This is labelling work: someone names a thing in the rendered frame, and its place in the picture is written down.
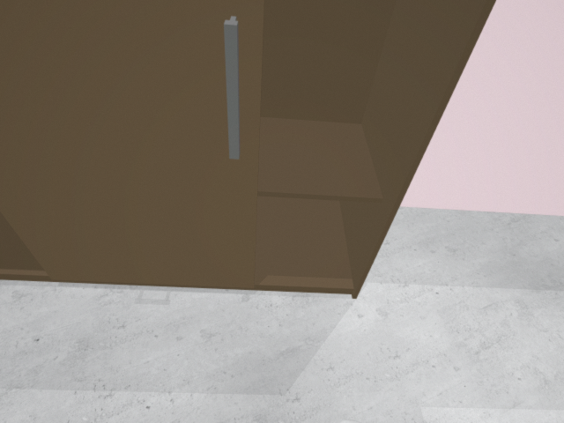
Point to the handle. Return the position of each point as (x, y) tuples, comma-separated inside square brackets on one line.
[(232, 86)]

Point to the wardrobe door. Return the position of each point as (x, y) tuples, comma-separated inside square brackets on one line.
[(14, 254), (114, 152)]

